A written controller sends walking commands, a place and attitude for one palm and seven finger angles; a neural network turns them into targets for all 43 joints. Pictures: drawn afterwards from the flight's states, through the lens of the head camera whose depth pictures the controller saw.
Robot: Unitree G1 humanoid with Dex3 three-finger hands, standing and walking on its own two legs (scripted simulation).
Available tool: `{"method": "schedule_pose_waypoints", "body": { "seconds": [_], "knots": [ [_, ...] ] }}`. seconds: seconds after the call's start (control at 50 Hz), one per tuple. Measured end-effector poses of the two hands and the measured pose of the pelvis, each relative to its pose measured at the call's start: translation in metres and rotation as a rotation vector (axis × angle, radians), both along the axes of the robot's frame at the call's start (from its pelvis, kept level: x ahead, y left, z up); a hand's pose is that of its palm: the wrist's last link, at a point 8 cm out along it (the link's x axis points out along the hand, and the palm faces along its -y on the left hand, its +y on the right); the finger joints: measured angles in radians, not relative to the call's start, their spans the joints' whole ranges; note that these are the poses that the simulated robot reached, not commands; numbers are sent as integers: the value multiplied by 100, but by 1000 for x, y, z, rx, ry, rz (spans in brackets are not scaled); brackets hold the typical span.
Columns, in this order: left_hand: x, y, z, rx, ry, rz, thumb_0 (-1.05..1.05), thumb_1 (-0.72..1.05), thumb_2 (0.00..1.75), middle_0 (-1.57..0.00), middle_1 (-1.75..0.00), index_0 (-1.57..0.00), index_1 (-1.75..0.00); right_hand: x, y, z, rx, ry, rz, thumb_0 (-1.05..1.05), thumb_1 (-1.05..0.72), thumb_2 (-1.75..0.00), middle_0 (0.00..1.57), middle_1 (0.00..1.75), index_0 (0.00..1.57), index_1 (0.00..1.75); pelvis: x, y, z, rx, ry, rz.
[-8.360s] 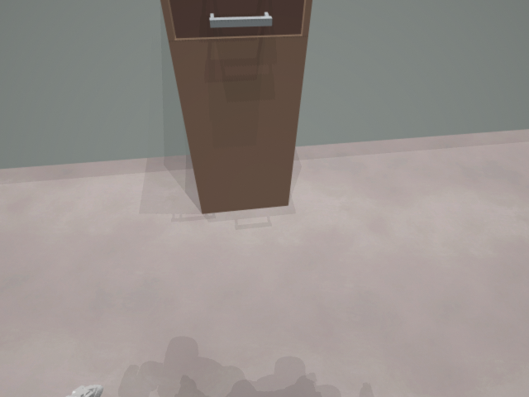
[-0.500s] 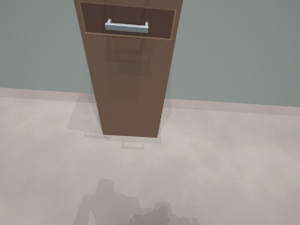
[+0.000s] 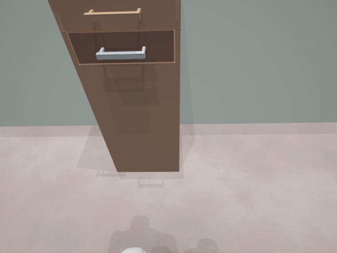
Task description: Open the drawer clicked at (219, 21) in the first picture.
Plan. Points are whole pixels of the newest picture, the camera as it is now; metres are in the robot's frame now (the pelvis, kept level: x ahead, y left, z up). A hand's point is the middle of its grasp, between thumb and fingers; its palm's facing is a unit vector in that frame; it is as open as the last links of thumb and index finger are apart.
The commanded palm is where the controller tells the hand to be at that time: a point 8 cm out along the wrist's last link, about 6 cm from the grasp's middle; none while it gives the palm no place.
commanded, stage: take the last steps up to it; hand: left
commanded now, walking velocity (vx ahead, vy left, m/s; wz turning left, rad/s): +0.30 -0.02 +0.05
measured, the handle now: (121, 52) +0.76 +0.21 +0.12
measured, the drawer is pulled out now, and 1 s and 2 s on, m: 0.00 0.00 0.00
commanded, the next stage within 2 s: come to a stop and stand still in 0.44 s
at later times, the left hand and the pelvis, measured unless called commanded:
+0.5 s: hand (100, 250) +0.18 +0.22 -0.19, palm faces +0.08 -0.98 -0.17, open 7.4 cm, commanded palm none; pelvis +0.19 +0.05 -0.01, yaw -1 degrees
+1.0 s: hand (111, 199) +0.33 +0.22 -0.18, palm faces +0.04 -0.97 -0.23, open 7.4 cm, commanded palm none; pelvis +0.24 +0.04 -0.02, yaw +1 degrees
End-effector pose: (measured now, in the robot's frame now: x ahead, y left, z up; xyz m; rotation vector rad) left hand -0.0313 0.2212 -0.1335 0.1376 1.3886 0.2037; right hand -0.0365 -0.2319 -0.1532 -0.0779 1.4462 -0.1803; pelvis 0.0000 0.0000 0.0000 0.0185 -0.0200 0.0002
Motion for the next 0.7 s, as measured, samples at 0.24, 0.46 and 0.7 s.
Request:
{"method": "schedule_pose_waypoints", "body": {
  "seconds": [0.24,0.46,0.7],
  "knots": [
    [-11,-23,-12,-112,257,135,0,90,90,-20,-30,-20,-30,208,35,-1,-2,-209,152,1,-92,-90,19,30,20,29,90,23,-13,-22,22,14],
    [157,38,-27,-72,89,39,0,90,90,-20,-30,-20,-30,298,59,15,-63,-349,72,-3,-95,-90,20,30,20,29,174,47,-12,-8,4,-20],
    [364,35,-9,39,-239,-98,0,91,90,-19,-30,-19,-30,286,22,-12,-28,-95,23,-1,-92,-90,20,30,20,29,249,15,-18,19,-6,-13]
  ]
}}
